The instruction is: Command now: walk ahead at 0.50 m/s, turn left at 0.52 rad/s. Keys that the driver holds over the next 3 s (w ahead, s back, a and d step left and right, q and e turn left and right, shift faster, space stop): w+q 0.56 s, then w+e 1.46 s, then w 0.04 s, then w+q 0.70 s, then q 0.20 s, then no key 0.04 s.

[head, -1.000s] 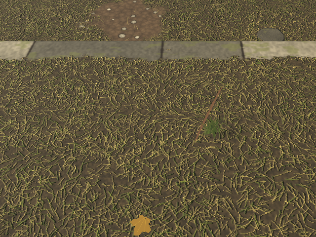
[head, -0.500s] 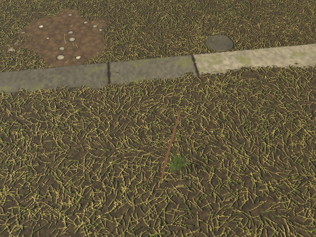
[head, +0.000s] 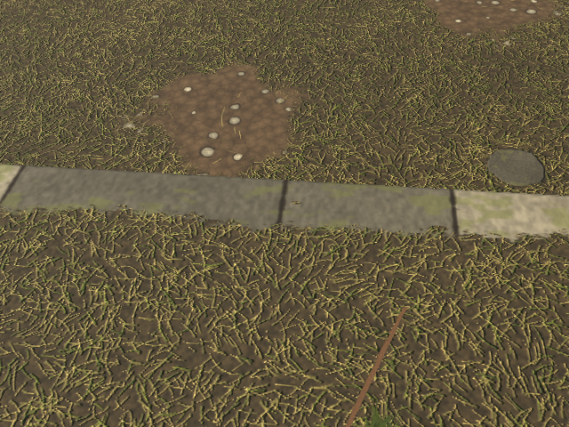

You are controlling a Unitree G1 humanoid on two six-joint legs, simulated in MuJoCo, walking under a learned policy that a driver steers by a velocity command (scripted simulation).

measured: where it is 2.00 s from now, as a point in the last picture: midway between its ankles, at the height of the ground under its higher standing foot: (257, 239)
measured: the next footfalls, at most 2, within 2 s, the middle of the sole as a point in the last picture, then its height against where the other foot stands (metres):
left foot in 0.32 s outside the picture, level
right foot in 0.84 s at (285, 366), level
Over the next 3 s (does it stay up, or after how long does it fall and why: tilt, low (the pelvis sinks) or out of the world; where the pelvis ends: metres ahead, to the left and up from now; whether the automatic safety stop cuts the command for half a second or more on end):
stays up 1.68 0.09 -0.17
